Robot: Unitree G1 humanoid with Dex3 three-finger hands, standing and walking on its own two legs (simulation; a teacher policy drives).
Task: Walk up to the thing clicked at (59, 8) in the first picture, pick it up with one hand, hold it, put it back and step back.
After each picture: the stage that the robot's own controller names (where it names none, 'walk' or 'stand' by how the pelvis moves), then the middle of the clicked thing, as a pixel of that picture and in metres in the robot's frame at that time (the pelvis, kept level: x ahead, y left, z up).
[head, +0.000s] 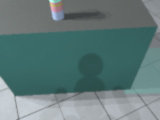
stand; out of the picture +0.88 +0.18 +0.06
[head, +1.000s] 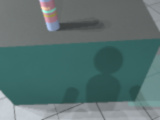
walk; (48, 7) +0.77 +0.22 +0.07
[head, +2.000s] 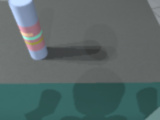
stand; (31, 31) +0.50 +0.21 +0.09
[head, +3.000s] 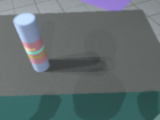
stand; (34, 46) +0.49 +0.21 +0.06
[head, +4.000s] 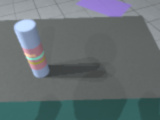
stand; (34, 52) +0.47 +0.21 +0.05
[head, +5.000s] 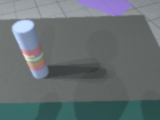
stand; (33, 52) +0.46 +0.22 +0.05
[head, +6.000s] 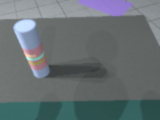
stand; (34, 52) +0.46 +0.21 +0.05
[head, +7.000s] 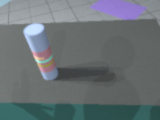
rise first; (43, 54) +0.46 +0.21 +0.06
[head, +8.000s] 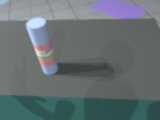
go down; (44, 49) +0.49 +0.21 +0.06
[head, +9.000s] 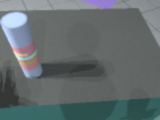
go down; (25, 50) +0.44 +0.20 +0.08
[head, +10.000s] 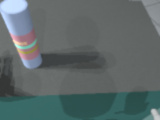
close in; (25, 38) +0.47 +0.19 +0.09
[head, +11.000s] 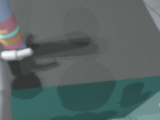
close; (5, 27) +0.48 +0.22 +0.12
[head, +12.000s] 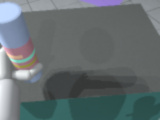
lift; (21, 50) +0.37 +0.18 +0.17
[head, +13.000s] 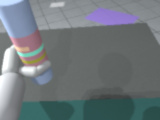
lift; (29, 45) +0.33 +0.16 +0.24
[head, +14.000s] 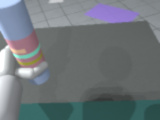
hold; (25, 46) +0.33 +0.17 +0.24
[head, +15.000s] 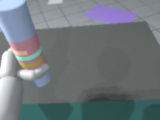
hold; (27, 48) +0.33 +0.17 +0.23
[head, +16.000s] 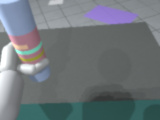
crouch; (28, 43) +0.34 +0.16 +0.24
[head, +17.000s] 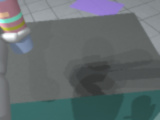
crouch; (8, 13) +0.45 +0.20 +0.26
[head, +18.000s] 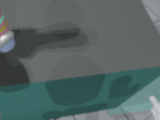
lower; out of the picture +0.50 +0.23 +0.13
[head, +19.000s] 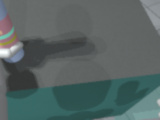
lower; (0, 28) +0.47 +0.22 +0.12
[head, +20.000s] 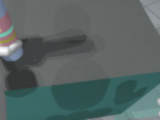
lower; out of the picture +0.48 +0.21 +0.13
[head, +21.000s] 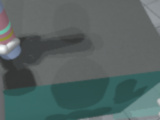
lower; out of the picture +0.49 +0.22 +0.13
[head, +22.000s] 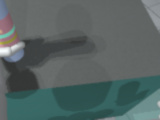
open; (1, 27) +0.48 +0.22 +0.12
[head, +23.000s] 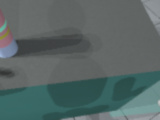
rise; out of the picture +0.48 +0.22 +0.13
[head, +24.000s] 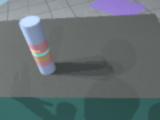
sink last; (40, 48) +0.47 +0.22 +0.09
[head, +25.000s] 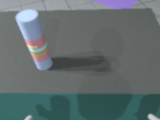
stand; (37, 43) +0.48 +0.21 +0.07
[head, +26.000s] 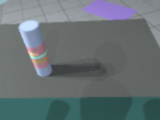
stand; (37, 51) +0.49 +0.22 +0.06
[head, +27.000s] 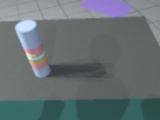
stand; (35, 52) +0.47 +0.22 +0.05
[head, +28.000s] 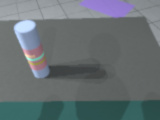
stand; (34, 52) +0.47 +0.22 +0.05
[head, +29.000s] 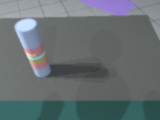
stand; (35, 51) +0.47 +0.21 +0.05
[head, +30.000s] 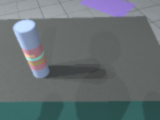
stand; (34, 52) +0.46 +0.22 +0.05
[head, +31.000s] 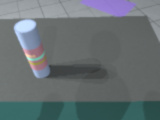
walk; (35, 52) +0.46 +0.21 +0.05
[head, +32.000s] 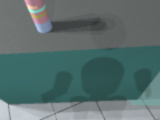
walk; (36, 5) +0.63 +0.22 +0.08
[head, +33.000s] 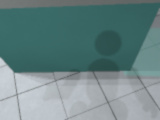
walk; out of the picture +0.92 +0.20 +0.09
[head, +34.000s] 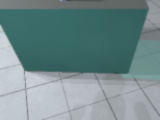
stand; out of the picture +1.12 +0.20 +0.07
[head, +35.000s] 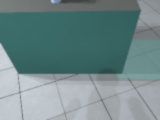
stand; out of the picture +1.10 +0.21 +0.05
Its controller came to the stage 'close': yes
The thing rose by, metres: 0.20
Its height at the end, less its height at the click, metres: +0.00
